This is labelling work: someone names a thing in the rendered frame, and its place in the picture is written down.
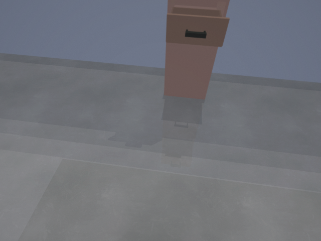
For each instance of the handle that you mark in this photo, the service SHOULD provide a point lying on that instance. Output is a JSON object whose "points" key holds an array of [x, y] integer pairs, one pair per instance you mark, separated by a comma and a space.
{"points": [[195, 34]]}

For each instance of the drawer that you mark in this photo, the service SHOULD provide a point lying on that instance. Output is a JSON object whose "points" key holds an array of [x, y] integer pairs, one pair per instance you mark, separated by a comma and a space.
{"points": [[196, 20]]}

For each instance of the cabinet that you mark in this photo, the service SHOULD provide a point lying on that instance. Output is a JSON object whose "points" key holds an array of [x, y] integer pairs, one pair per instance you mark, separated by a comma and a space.
{"points": [[188, 68]]}

